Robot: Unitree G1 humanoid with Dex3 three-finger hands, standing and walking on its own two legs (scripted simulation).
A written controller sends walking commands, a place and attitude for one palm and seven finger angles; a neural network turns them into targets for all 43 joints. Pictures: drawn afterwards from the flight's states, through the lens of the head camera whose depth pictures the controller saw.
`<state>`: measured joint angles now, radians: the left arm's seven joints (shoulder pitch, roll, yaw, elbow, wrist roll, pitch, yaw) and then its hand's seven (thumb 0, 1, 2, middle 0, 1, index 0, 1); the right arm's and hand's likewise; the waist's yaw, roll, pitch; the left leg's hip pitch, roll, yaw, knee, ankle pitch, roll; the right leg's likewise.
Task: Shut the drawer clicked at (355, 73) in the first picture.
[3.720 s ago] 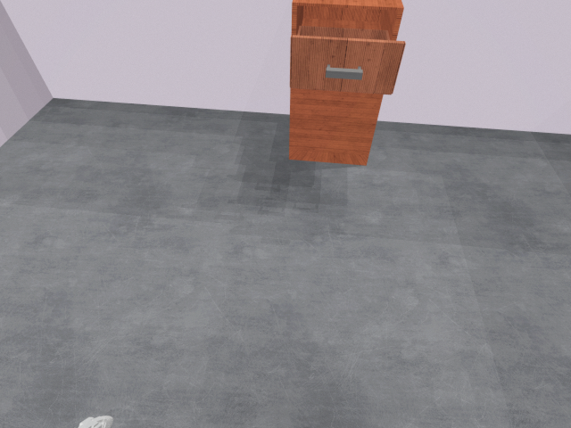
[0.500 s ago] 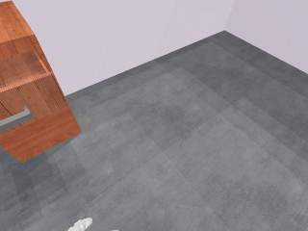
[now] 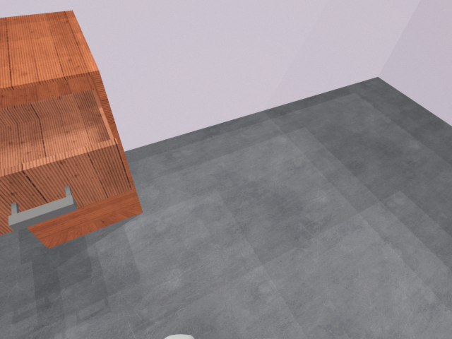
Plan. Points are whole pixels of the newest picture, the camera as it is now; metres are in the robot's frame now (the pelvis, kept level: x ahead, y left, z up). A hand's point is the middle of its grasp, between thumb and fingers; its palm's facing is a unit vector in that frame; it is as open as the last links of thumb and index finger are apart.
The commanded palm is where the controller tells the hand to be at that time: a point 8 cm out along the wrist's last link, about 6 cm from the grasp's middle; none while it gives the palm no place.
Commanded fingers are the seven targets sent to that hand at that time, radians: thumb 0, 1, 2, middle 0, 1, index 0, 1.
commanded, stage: turn to face it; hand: left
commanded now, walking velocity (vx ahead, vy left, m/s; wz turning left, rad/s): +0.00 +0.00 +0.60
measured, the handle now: (43, 205) +0.36 +0.44 -0.08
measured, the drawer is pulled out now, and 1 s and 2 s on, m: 0.30 0.30 0.30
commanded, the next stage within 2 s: take the last steps up to it in 0.74 s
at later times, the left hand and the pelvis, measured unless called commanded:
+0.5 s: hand out of the picture +0.08 +0.16 -0.13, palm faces +0.32 -0.90 -0.30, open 7.4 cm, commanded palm none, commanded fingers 0.00 0.90 0.90 -0.20 -0.30 -0.20 -0.30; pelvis +0.03 -0.07 +0.01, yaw +18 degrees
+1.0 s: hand out of the picture -0.10 +0.14 -0.17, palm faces +0.54 -0.81 -0.22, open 7.4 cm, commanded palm none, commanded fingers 0.00 0.90 0.90 -0.20 -0.30 -0.20 -0.30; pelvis +0.02 -0.03 +0.01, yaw +28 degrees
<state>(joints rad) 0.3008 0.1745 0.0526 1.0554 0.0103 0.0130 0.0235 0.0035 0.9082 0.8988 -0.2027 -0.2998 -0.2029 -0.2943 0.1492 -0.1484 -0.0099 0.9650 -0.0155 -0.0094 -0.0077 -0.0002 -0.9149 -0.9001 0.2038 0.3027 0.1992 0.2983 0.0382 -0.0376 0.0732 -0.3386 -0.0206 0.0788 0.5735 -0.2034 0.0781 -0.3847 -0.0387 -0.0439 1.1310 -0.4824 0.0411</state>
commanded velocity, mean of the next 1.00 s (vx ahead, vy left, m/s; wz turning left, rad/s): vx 0.05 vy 0.00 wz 0.38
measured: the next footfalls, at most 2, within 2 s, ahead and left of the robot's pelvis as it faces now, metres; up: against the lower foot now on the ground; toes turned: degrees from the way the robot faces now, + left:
right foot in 0.38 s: +0.08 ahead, -0.15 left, +0.00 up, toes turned +13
left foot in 0.84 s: -0.01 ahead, +0.06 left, +0.00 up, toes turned +30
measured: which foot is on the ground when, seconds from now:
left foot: down 0.00-0.38, up 0.40-0.82, down 0.84-1.00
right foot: up 0.00-0.36, down 0.38-0.84, up 0.86-1.00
